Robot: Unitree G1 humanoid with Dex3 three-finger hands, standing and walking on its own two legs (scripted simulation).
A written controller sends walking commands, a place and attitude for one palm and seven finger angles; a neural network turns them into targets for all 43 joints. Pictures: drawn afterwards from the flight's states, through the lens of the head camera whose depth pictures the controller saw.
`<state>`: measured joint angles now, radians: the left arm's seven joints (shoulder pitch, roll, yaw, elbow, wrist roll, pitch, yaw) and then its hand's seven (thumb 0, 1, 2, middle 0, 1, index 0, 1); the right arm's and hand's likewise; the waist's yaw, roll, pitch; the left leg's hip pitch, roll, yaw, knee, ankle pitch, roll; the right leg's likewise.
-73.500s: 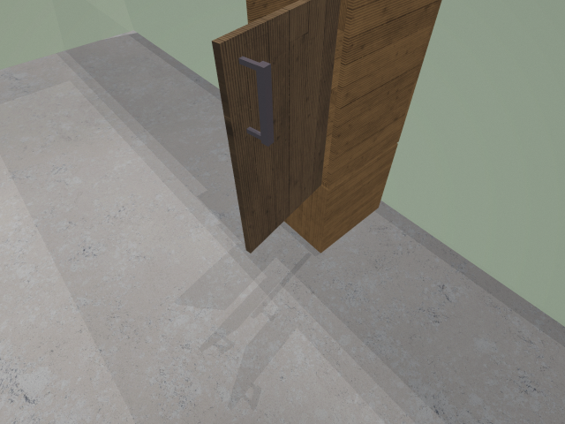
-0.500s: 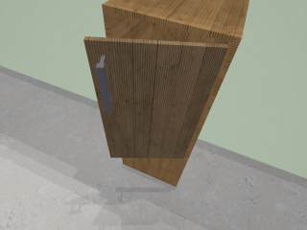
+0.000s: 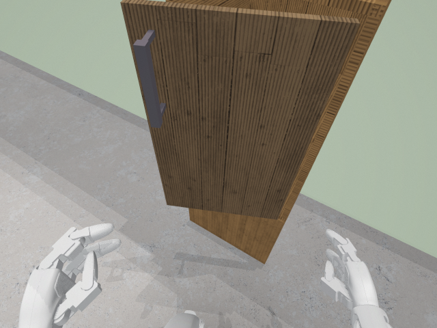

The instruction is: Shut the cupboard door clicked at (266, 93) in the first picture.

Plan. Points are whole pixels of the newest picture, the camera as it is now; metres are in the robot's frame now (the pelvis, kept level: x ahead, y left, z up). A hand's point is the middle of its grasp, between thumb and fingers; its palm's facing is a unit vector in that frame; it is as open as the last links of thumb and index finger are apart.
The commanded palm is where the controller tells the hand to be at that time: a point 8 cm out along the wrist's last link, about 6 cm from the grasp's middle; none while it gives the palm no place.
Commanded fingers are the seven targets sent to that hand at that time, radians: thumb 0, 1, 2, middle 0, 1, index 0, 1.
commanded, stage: raise the hand and make a fist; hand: left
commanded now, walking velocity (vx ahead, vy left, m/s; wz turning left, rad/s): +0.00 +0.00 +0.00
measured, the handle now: (153, 82) +0.47 +0.18 +0.20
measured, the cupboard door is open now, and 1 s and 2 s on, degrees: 24 24 24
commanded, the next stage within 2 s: bring the fist close to the handle in 1.36 s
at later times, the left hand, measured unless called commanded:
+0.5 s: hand (103, 230) +0.22 +0.19 +0.13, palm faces -0.01 -1.00 -0.05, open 3.4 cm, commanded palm +0.20 +0.25 +0.15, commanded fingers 0.00 0.90 0.90 -1.17 -1.36 -1.17 -1.36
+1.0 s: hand (70, 175) +0.25 +0.23 +0.21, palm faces +0.02 -1.00 -0.08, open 3.1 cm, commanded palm +0.22 +0.27 +0.21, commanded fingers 0.00 0.90 0.90 -1.30 -1.50 -1.30 -1.50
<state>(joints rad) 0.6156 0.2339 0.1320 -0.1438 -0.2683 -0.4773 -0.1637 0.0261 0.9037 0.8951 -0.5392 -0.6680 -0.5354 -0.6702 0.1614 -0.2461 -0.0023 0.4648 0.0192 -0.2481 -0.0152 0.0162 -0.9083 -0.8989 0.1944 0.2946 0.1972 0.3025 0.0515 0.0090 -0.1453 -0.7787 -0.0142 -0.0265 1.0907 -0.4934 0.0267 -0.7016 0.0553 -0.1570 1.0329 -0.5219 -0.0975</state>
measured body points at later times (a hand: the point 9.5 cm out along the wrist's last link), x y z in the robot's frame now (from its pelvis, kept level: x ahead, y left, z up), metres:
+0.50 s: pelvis +0.02 +0.02 +0.04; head +0.04 +0.01 +0.49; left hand +0.22 +0.25 +0.13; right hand +0.17 -0.24 -0.03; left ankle +0.03 +0.10 -0.66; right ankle +0.00 -0.06 -0.66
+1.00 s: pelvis +0.02 +0.03 +0.06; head -0.01 +0.03 +0.51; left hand +0.25 +0.28 +0.21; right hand +0.21 -0.17 +0.00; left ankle +0.03 +0.10 -0.66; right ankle +0.00 -0.06 -0.66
